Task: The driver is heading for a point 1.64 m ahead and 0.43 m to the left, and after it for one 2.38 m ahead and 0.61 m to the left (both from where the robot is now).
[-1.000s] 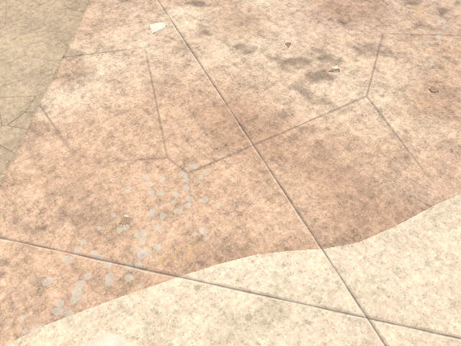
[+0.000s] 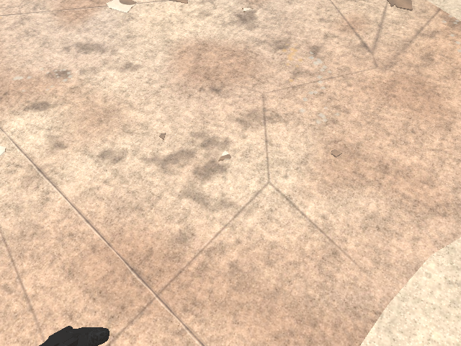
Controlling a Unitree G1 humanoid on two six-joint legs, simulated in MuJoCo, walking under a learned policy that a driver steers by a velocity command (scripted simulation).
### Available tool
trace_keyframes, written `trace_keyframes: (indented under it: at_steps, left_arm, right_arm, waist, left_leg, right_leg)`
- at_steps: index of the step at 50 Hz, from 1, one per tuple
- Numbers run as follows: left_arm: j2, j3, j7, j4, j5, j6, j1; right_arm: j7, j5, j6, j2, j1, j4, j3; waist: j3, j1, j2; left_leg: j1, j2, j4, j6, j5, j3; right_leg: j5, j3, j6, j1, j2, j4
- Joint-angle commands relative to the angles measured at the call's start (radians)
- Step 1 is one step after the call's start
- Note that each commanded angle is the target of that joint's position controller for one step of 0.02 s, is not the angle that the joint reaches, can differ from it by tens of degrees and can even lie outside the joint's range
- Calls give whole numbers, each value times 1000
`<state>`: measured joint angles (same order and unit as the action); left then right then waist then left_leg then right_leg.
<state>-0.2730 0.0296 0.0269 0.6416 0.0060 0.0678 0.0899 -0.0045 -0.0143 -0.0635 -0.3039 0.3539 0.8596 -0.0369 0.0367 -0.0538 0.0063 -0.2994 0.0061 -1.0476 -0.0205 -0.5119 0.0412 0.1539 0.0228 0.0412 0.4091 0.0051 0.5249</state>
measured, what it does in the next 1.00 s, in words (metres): walks ahead, turning left: left foot, then right foot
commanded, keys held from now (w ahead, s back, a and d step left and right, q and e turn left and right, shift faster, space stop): q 0.74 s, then no key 0.26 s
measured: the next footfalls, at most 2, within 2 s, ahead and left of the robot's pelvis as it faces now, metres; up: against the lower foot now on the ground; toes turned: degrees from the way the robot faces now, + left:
left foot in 0.40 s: +0.18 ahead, +0.14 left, +0.00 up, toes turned +12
right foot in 0.84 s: +0.24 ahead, -0.08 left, +0.00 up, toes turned +29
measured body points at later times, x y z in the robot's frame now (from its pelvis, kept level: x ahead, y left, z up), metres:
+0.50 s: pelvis +0.12 +0.03 +0.00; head +0.16 +0.06 +0.45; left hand +0.20 +0.34 -0.12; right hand +0.33 -0.21 -0.08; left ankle +0.14 +0.13 -0.73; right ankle +0.08 -0.11 -0.66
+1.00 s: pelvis +0.15 -0.01 +0.01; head +0.18 -0.02 +0.46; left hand +0.13 +0.30 -0.09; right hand +0.42 -0.19 -0.10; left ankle +0.07 +0.12 -0.67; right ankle +0.21 -0.10 -0.73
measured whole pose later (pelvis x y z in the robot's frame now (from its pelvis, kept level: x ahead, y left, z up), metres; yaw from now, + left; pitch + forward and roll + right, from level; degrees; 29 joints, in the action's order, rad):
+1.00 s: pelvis +0.15 -0.01 +0.01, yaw +27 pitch +1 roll +1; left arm -0.26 0.05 -0.01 0.80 0.01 0.01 0.18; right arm 0.04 0.00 0.05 -0.34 0.17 0.68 -0.09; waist 0.04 0.02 0.05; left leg -0.45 -0.10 -1.01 -0.06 -0.46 0.17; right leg 0.23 -0.03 0.02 0.24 0.00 0.46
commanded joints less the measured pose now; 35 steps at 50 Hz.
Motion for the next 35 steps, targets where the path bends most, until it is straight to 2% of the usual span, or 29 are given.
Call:
trace_keyframes:
  at_steps: [1, 3, 5, 7, 10, 15, 18, 19, 20, 21, 22, 23, 24, 25, 26, 28, 32, 35]
  left_arm:
    - [-106, 37, 1, -5, 0, 2, 114]
    - [-91, 36, 2, 14, 17, 17, 67]
    - [-103, 41, -5, 34, 26, 25, 31]
    - [-131, 50, -21, 51, 19, 18, 23]
    - [-151, 57, -44, 78, 13, -6, 46]
    - [-180, 72, -53, 111, -8, -47, 61]
    - [-190, 79, -60, 117, -29, -65, 50]
    - [-181, 78, -63, 125, -34, -68, 63]
    - [-161, 75, -62, 133, -19, -64, 112]
    - [-111, 56, -55, 89, 26, -51, 102]
    - [-105, 48, -46, 72, 29, -47, 49]
    - [-141, 60, -38, 74, 3, -49, 27]
    - [-134, 61, -41, 78, -13, -53, 17]
    - [-134, 63, -50, 85, -7, -59, 12]
    - [-147, 69, -59, 84, 0, -65, 6]
    - [-122, 64, -60, 87, -4, -70, 28]
    - [-104, 57, -63, 86, -8, -72, 14]
    - [-109, 58, -56, 82, -11, -70, 2]
  right_arm:
    - [11, 1, 1, -114, -17, -69, -31]
    - [19, -2, 35, -65, 29, -48, -26]
    - [28, 2, 53, -52, 23, -56, -27]
    - [26, 10, 57, -51, -36, -86, -27]
    - [11, 5, 59, -55, -117, -127, -29]
    - [-13, 7, 79, -73, -198, -195, -46]
    - [-26, 2, 84, -70, -189, -219, -54]
    - [-25, 3, 81, -83, -157, -216, -63]
    - [-12, 7, 77, -157, -96, -210, -89]
    - [10, 22, 79, -284, -54, -226, -118]
    - [7, 33, 73, -235, -25, -235, -101]
    - [1, 25, 62, -199, -57, -241, -89]
    - [4, 14, 54, -174, -113, -247, -86]
    - [7, 0, 56, -159, -156, -253, -82]
    - [16, -5, 61, -150, -184, -259, -78]
    - [23, 8, 73, -163, -195, -268, -82]
    - [39, 5, 83, -182, -189, -275, -92]
    - [42, 8, 93, -184, -203, -281, -93]
  waist:
    - [-135, 63, -71]
    - [-130, 18, -101]
    - [-110, -2, -117]
    - [-98, 11, -119]
    - [-96, 45, -96]
    - [-68, 71, -83]
    - [-70, 52, -84]
    - [-90, 34, -66]
    - [-145, 24, 38]
    - [-190, 39, 286]
    - [-306, -11, 264]
    - [-280, -11, 147]
    - [-222, 16, 92]
    - [-178, 32, 43]
    - [-164, 48, 57]
    - [-167, 66, 101]
    - [-179, 53, 116]
    - [-162, 44, 145]
  left_leg:
    - [-319, 85, -95, -14, 58, 25]
    - [-178, 82, -42, -33, 138, 25]
    - [-152, 73, 46, -47, 210, 27]
    - [-161, 78, 139, -44, 303, 13]
    - [-168, 81, 240, -33, 387, -4]
    - [-196, 73, 332, 1, 279, -35]
    - [-141, 39, 465, 41, 279, -81]
    - [-51, 14, 564, 66, 384, -89]
    - [113, 54, 630, 114, 703, 10]
    - [344, 284, 593, 279, 1180, 343]
    - [413, 392, 634, 433, 1170, 507]
    - [377, 352, 645, 403, 1098, 425]
    - [329, 290, 641, 340, 987, 343]
    - [277, 250, 656, 294, 891, 305]
    - [228, 223, 672, 272, 832, 283]
    - [171, 189, 686, 267, 822, 269]
    - [139, 170, 688, 258, 697, 293]
    - [86, 154, 701, 245, 538, 343]
  right_leg:
    - [-622, -243, 194, -379, -276, -176]
    - [-651, -147, 191, -234, -250, -236]
    - [-661, -72, 196, -177, -243, -266]
    - [-625, -21, 188, -186, -240, -279]
    - [-539, 10, 185, -235, -256, -289]
    - [-424, 8, 176, -329, -308, -227]
    - [-452, 22, 131, -364, -309, -109]
    - [-456, 58, 89, -344, -272, -19]
    - [-357, 115, 16, -264, -188, 154]
    - [143, 165, -83, 53, -33, 461]
    - [550, -16, -105, 190, 51, 665]
    - [525, -95, -95, 218, 8, 731]
    - [450, -101, -88, 243, -15, 711]
    - [385, -100, -91, 252, -30, 645]
    - [333, -101, -97, 216, -38, 591]
    - [282, -86, -116, 145, -7, 519]
    - [223, -99, -136, 76, 14, 344]
    - [197, -108, -131, 14, 27, 253]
